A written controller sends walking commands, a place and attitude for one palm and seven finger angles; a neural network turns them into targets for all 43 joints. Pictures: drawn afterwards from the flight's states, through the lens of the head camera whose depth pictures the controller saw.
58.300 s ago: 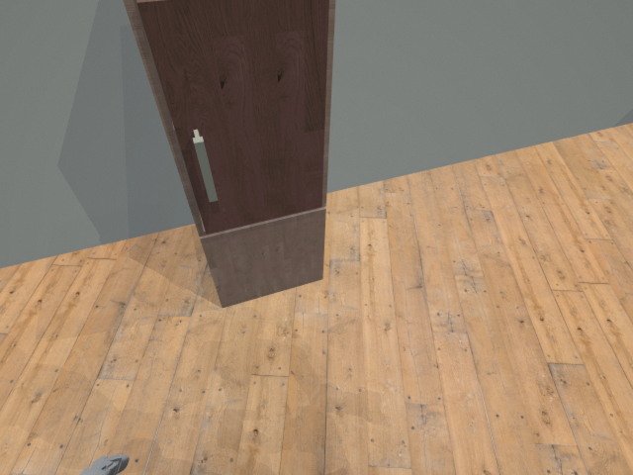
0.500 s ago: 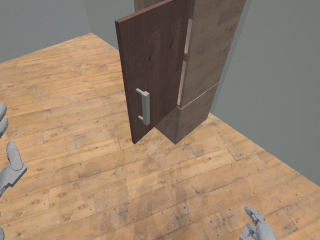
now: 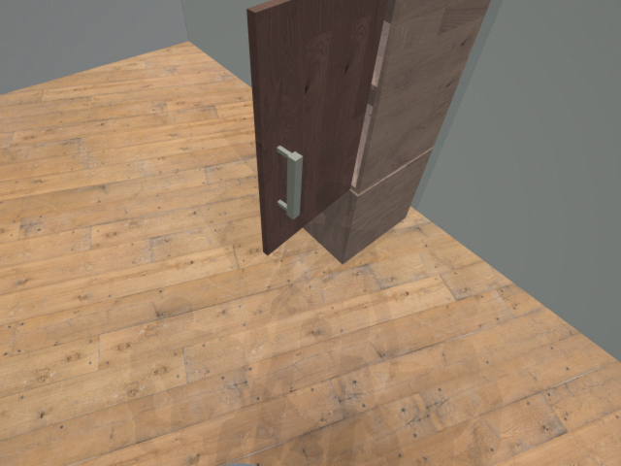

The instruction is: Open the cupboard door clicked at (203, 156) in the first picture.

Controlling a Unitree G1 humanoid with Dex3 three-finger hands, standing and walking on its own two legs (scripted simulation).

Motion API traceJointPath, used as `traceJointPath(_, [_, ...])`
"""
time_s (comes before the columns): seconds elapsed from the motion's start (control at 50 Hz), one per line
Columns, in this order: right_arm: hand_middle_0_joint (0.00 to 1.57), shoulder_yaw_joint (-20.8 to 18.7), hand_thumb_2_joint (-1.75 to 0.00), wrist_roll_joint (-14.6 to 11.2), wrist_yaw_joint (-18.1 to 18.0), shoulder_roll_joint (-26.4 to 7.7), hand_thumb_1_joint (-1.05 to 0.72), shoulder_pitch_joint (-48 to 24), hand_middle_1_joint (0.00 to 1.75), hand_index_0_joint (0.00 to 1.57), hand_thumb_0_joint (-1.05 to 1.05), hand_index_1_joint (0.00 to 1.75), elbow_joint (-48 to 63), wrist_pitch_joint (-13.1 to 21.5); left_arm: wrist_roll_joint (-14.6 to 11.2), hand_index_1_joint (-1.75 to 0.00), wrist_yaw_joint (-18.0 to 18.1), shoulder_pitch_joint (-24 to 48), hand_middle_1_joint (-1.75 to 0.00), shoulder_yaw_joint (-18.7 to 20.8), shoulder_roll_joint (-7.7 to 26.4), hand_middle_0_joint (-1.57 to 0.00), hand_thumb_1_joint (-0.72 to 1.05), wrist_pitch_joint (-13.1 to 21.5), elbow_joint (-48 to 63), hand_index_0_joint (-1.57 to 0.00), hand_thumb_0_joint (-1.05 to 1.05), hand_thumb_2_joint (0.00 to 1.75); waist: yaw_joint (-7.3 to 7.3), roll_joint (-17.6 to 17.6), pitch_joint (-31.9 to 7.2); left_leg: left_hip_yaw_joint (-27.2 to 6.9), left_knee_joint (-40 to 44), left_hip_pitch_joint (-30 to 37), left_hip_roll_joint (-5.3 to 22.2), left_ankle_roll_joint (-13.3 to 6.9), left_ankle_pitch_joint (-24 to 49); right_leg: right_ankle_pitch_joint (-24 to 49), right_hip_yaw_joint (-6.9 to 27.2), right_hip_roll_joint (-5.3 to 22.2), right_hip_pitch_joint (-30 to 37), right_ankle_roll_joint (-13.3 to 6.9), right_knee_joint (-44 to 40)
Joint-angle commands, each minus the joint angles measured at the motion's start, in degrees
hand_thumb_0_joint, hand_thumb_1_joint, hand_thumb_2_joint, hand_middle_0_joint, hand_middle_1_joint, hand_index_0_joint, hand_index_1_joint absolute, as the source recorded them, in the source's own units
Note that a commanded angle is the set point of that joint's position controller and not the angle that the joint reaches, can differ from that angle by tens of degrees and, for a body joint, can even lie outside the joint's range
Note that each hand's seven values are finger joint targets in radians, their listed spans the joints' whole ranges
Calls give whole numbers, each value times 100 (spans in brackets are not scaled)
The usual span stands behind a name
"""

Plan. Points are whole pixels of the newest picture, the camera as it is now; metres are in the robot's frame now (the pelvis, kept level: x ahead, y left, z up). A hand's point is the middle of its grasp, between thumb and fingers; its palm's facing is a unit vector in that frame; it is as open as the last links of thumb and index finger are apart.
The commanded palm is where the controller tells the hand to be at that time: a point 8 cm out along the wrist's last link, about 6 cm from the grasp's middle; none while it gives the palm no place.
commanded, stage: let the arm hang, fingers relaxed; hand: left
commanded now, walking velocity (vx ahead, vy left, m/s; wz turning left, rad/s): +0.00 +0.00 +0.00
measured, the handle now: (287, 183) +0.66 +0.09 -0.09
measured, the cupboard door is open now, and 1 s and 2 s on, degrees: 97 97 97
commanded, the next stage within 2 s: look to check the result in 0.66 s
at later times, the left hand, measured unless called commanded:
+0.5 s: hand out of the picture +0.03 +0.18 -0.17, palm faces +0.03 -0.98 -0.19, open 7.3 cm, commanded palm none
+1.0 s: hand out of the picture +0.03 +0.15 -0.17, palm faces +0.04 -0.98 -0.17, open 7.4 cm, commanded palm none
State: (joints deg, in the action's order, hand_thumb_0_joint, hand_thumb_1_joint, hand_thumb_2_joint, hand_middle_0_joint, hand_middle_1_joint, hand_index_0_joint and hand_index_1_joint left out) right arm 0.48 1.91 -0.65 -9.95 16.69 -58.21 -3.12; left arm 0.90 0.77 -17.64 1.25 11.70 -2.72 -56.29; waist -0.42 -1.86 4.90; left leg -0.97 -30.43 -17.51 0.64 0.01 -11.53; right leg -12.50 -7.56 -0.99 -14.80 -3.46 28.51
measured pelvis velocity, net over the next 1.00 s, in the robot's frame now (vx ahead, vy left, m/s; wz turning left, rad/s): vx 0.04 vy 0.00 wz -0.02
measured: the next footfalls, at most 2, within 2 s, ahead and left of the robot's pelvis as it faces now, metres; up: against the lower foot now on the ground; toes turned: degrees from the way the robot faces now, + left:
none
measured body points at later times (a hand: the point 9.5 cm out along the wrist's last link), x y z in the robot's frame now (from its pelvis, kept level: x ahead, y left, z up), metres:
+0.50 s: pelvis +0.01 +0.01 +0.01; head +0.02 +0.00 +0.45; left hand +0.03 +0.23 -0.15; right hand -0.02 -0.19 -0.16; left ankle +0.05 +0.12 -0.73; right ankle +0.04 -0.08 -0.73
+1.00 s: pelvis +0.04 +0.00 +0.01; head +0.06 -0.01 +0.46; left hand +0.03 +0.21 -0.15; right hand +0.03 -0.21 -0.16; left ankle +0.05 +0.12 -0.73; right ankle +0.04 -0.08 -0.73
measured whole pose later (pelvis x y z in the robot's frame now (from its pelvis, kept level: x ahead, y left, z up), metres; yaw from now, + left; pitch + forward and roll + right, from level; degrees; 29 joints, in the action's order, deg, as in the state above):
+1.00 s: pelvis +0.04 +0.00 +0.01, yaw -1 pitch -1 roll +0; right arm 0.1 1.2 -2.6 -7.1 16.1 -65.0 -0.4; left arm 0.3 1.9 -16.3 0.9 6.3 0.1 -65.7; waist -0.1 0.9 2.9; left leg 0.5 -24.2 -10.6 0.4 0.3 -12.2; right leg -13.9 -5.9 -1.0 -9.3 -3.2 24.3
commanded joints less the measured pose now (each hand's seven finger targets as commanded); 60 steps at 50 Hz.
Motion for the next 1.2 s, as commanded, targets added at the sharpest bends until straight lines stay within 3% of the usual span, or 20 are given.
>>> traceJointPath(0.0, [20, -221, -90, -21, -99, -625, -90, 125, 30, 20, 0, 30, 221, 163, 9, -30, 27, 3, -30, 156, 635, -20, 90, 232, 59, -20, 0, 90, 68, 617, -227, -447, 800, -208, 336, -243, -1262, -1476, 1102, 722, 5, -81, -1108])
traceJointPath(0.06, [20, -231, -90, -27, -112, -538, -90, 478, 30, 20, 0, 30, 7, 162, 0, -30, 38, 8, -30, 146, 574, -20, 90, 236, -174, -20, 0, 90, 135, 102, -137, -383, 645, -26, 296, -260, -1130, -1791, 1152, 796, -272, -124, -1269])
traceJointPath(0.1, [20, -221, -90, -26, -119, -448, -90, 623, 30, 20, 0, 30, -121, 169, -5, -30, 51, -28, -30, 139, 497, -20, 90, 239, -310, -20, 0, 90, 149, 10, -72, -365, 607, 80, 297, -271, -1003, -1821, 1118, 802, -427, -129, -1290])
traceJointPath(0.32, [20, -141, -90, -25, -161, -177, -90, 742, 30, 20, 0, 30, -412, 273, -23, -30, 100, -327, -30, 114, 207, -20, 90, 238, -667, -20, 0, 90, -4, 280, 219, -551, 1242, -414, 447, -294, -1014, -998, 915, 618, 66, -5, -912])
traceJointPath(0.52, [20, -139, -90, -32, -176, -48, -90, 681, 30, 20, 0, 30, -455, 306, -26, -30, 115, -274, -30, 121, 87, -20, 90, 279, -670, -20, 0, 90, 12, 385, 112, -380, 1140, -176, 389, -246, -543, -564, 905, 668, 174, -3, -902])
traceJointPath(0.58, [20, -142, -90, -44, -186, -59, -90, 675, 30, 20, 0, 30, -445, 315, -30, -30, 123, -284, -30, 117, 62, -20, 90, 309, -673, -20, 0, 90, 27, 220, -7, -311, 1012, 37, 385, -226, -191, -396, 911, 682, 197, -10, -927])
traceJointPath(0.78, [20, -114, -90, -78, -216, -117, -90, 494, 30, 20, 0, 30, -525, 342, -46, -30, 141, -311, -30, 80, 31, -20, 90, 347, -770, -20, 0, 90, 38, 211, -187, -255, 939, 498, 453, -203, 563, 274, 860, 701, 390, 19, -902])
traceJointPath(0.94, [20, -85, -90, -75, -224, -121, -90, 432, 30, 20, 0, 30, -603, 323, -51, -30, 140, -304, -30, 51, 30, -20, 90, 344, -827, -20, 0, 90, 55, 223, 20, -209, 990, 549, 450, -173, 530, 297, 870, 723, 374, 22, -1020])
traceJointPath(1.18, [20, -72, -90, -77, -236, -151, -90, 427, 30, 20, 0, 30, -626, 326, -61, -30, 152, -294, -30, 55, 72, -20, 90, 359, -826, -20, 0, 90, 35, 201, -31, -162, 968, 616, 451, -147, 691, 580, 857, 716, 600, 7, -1061])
